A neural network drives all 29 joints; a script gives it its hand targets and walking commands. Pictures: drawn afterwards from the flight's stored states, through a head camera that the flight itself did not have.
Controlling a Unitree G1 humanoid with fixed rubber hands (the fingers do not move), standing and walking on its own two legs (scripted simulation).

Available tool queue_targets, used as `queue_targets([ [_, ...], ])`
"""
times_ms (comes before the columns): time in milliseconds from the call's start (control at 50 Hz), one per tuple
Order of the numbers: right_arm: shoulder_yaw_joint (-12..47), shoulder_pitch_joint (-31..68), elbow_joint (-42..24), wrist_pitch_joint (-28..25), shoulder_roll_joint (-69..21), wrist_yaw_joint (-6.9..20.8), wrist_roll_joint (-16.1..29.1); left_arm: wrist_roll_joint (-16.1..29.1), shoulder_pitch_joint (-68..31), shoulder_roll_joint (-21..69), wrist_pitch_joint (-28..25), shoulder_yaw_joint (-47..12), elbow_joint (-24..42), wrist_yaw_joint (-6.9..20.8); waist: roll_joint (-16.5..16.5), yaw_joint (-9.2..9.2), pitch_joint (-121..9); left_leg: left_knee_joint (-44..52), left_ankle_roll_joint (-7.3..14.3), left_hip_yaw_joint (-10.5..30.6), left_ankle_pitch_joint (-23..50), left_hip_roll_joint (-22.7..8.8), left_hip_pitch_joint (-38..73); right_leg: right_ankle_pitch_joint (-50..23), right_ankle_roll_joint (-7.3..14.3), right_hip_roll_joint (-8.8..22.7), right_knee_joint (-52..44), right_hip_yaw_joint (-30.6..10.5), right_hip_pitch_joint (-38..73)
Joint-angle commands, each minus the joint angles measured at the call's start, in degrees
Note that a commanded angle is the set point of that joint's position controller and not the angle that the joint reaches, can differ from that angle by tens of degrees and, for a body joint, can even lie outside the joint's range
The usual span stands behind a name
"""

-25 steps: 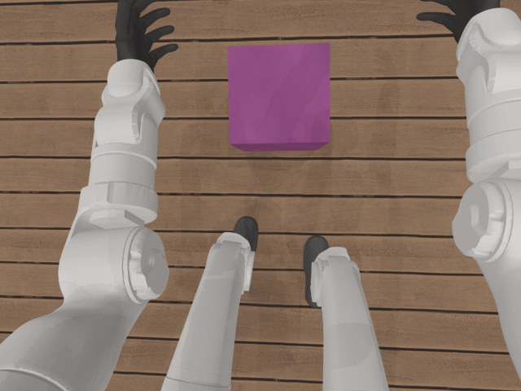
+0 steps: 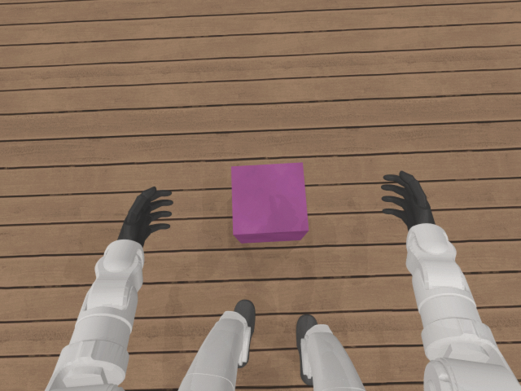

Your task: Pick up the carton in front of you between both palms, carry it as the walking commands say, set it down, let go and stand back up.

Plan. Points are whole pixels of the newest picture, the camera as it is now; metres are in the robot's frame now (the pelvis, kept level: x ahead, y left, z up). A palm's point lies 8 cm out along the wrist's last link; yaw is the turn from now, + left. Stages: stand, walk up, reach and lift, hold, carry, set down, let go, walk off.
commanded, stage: let go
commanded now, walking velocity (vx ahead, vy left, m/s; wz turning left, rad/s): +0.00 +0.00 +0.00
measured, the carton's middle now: (269, 206) +0.47 +0.04 -0.60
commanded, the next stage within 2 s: stand in 0.90 s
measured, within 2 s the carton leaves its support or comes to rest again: neither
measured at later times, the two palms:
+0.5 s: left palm (103, 323) +0.19 +0.22 -0.02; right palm (482, 333) +0.21 -0.24 -0.02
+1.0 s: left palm (81, 321) +0.19 +0.26 -0.03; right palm (492, 351) +0.19 -0.26 -0.03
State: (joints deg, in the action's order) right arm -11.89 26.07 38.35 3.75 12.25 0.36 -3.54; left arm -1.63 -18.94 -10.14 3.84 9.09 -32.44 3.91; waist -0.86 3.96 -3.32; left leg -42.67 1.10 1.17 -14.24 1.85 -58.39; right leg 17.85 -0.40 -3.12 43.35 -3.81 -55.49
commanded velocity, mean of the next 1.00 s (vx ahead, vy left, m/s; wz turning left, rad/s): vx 0.00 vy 0.00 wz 0.00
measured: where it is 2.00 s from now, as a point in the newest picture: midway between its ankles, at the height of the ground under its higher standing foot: (274, 352)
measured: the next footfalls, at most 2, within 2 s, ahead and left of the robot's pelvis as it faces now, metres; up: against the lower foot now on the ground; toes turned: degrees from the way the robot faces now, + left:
none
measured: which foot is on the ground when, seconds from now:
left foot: down 0.00-1.00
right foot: down 0.00-1.00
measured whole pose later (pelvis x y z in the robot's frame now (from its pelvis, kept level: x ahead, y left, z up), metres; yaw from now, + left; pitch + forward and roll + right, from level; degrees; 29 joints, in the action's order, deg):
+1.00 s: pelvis +0.04 -0.01 +0.04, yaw +2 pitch -2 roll +0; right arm -1.5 -11.8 33.7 3.3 14.5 0.3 -2.1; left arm -1.9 11.3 -16.1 6.5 1.9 -29.2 -0.5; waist 1.1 0.3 1.5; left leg -30.1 0.9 2.7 -16.2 2.4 -12.0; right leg 19.2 0.7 -2.1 29.2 -3.0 -8.1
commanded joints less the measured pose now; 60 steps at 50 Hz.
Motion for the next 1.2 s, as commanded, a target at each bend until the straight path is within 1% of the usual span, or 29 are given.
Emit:
queue_targets([
  [0,0.12,-2.12,-5.57,-2.61,5.01,0.31,0.51,0.99,4.4,-4.0,-2.36,-0.97,5.9,-0.13,0.71,-0.56,-33.56,1.46,-2.28,2.54,27.65,-1.91,41.41,-12.92,-0.48,-0.24,-5.97,2.63,10.6],
  [60,0.98,-9.17,-6.73,-3.77,5.06,0.5,0.92,1.58,10.68,-4.33,-3.34,-2.37,7.65,-0.46,0.04,-0.87,-29.4,3.72,-2.44,2.83,28.68,-1.91,44.99,-13.11,-0.17,-0.02,-8.41,2.14,14.54],
  [140,2.32,-17.52,-9.41,-4.86,5.09,0.81,1.62,2.14,18.6,-4.92,-4.21,-3.94,10.42,-0.74,-0.24,-1.14,-23.66,7.43,-2.53,2.42,28.09,-1.45,48.25,-14.12,0.07,0.39,-11.76,1.66,22.44],
  [200,3.6,-23.01,-11.55,-5.34,4.91,1.04,2.07,2.39,24.38,-5.33,-4.51,-4.75,12.13,-0.74,0.23,-1.18,-18.89,10.7,-2.51,1.82,26.5,-0.94,49.84,-15.08,-0.02,0.72,-14.47,1.63,29.25],
  [260,5.0,-27.27,-13.29,-5.31,4.43,1.29,2.39,2.69,27.38,-5.94,-4.35,-5.24,13.06,-0.49,1.72,-1.72,-13.28,13.97,-2.43,0.98,22.59,-0.45,50.41,-15.54,-0.26,1.19,-17.41,1.63,35.23],
  [360,6.74,-33.66,-15.62,-3.61,4.04,1.85,2.78,2.9,29.79,-7.03,-3.03,-5.73,13.69,0.13,3.71,-3.39,-4.65,17.93,-2.17,-0.03,15.85,0.11,52.69,-15.13,-0.58,1.92,-21.33,1.43,41.2],
  [420,7.46,-35.31,-16.76,-1.98,4.33,2.41,2.91,2.6,30.02,-7.63,-1.54,-5.55,13.63,0.28,3.41,-3.81,0.2,19.28,-2.09,-0.37,12.54,0.4,54.23,-12.46,-0.56,2.27,-23.02,1.51,42.03],
  [480,8.03,-35.68,-18.03,-0.29,4.5,3.04,3.09,1.88,30.0,-7.98,0.16,-5.16,13.53,0.32,2.35,-3.67,3.87,19.77,-2.04,-0.61,10.01,0.62,55.59,-9.76,-0.35,2.58,-23.99,1.61,42.17],
  [580,8.5,-35.56,-19.34,1.92,4.58,3.72,3.39,0.77,30.25,-8.04,2.45,-4.61,13.36,0.24,0.72,-2.95,6.58,19.51,-1.94,-0.8,9.47,0.67,57.34,-8.98,-0.1,2.59,-24.2,1.61,43.11],
  [620,8.43,-35.47,-19.53,2.51,4.56,3.81,3.34,0.49,30.08,-7.99,3.02,-4.53,13.41,0.23,0.54,-2.85,6.98,19.36,-1.88,-0.84,9.68,0.59,57.82,-9.22,-0.09,2.5,-24.03,1.62,43.63],
  [720,8.04,-36.06,-19.65,3.22,4.6,3.61,2.79,0.4,29.64,-7.88,3.57,-4.63,13.89,0.22,1.41,-3.49,6.88,19.12,-1.69,-0.72,11.19,0.47,59.4,-11.18,-0.2,2.29,-23.62,1.7,44.43],
  [740,8.2,-39.12,-16.13,1.53,4.9,2.48,3.77,-1.02,26.87,-10.1,6.62,-4.14,17.76,-1.22,-0.59,-4.08,3.63,17.4,-2.16,-1.15,10.58,1.91,58.04,-15.58,-0.18,2.5,-21.57,1.69,47.41],
  [760,8.23,-38.33,-16.98,1.28,4.93,1.89,3.72,-0.51,28.47,-9.25,7.46,-5.08,16.27,-1.81,1.4,-4.56,4.1,17.16,-1.9,-0.79,10.53,1.81,57.39,-17.2,-0.42,2.36,-21.0,1.62,46.63],
  [820,9.02,-36.44,-17.86,1.13,5.12,1.45,4.02,0.28,28.74,-8.81,8.21,-5.68,15.99,-2.59,2.2,-3.84,4.56,17.03,-1.7,-0.37,10.63,1.71,55.92,-16.68,-0.36,2.41,-20.65,1.59,46.27],
  [880,9.12,-36.16,-17.84,1.41,5.51,1.29,3.93,0.91,28.96,-8.52,8.75,-6.12,15.83,-2.91,2.64,-3.84,4.99,17.16,-1.72,-0.03,11.1,1.55,55.17,-16.42,-0.12,2.19,-20.67,1.85,46.43],
  [900,6.75,-36.02,-9.32,-0.13,12.35,-0.5,1.08,0.32,27.29,-15.14,4.12,-4.32,8.87,-4.97,8.67,-3.39,6.29,15.43,-1.82,2.78,7.42,-3.29,46.64,-6.99,-0.9,4.6,-20.25,-0.32,40.96],
  [920,6.54,-37.45,-9.07,-1.01,13.1,-0.94,0.88,-0.11,28.09,-14.71,2.04,-4.33,7.67,-5.35,7.61,-3.75,5.39,15.83,-1.31,3.46,4.83,-3.52,46.88,-3.02,-0.29,5.24,-20.85,-2.0,41.37],
  [940,6.82,-36.81,-8.06,-1.69,12.51,-0.89,0.79,-0.55,27.94,-14.16,0.76,-4.54,6.53,-5.26,5.73,-3.96,5.07,16.41,-1.33,3.8,1.88,-3.59,46.08,1.06,0.08,5.44,-21.44,-3.05,40.26],
  [960,6.95,-36.33,-7.22,-2.34,12.41,-0.84,0.82,-0.81,27.52,-14.09,-0.23,-4.6,5.58,-5.14,3.77,-4.14,4.94,17.16,-1.09,4.45,-0.21,-3.84,45.53,2.74,0.41,5.58,-21.52,-3.58,40.15],
  [980,7.0,-35.71,-6.68,-2.82,12.15,-0.9,0.92,-0.85,27.47,-13.87,-0.98,-4.6,4.63,-5.05,2.06,-4.17,4.64,17.71,-0.81,5.14,-1.08,-4.19,45.02,2.02,0.59,5.53,-20.89,-3.65,40.52],
  [1020,7.05,-34.56,-5.28,-3.52,12.36,-0.77,0.92,-0.8,27.36,-13.96,-2.0,-4.57,2.61,-4.6,0.25,-3.79,2.58,18.26,-0.29,5.92,2.13,-4.85,44.89,-3.12,0.53,5.31,-19.44,-3.04,42.93],
  [1100,7.2,-34.66,-3.01,-4.06,13.18,-1.11,1.1,-0.73,27.67,-15.21,-3.23,-4.67,-0.71,-4.7,-0.13,-3.96,-0.18,16.97,0.01,5.72,11.94,-5.4,47.63,-12.35,0.21,5.73,-18.63,-3.08,45.37],
  [1180,7.31,-35.04,-0.9,-4.24,14.59,-1.56,1.28,-0.5,28.13,-16.18,-3.71,-5.02,-3.33,-5.08,-0.69,-4.11,-0.97,16.58,0.07,6.03,17.02,-5.93,49.56,-16.45,0.27,5.9,-18.25,-3.11,46.42],
])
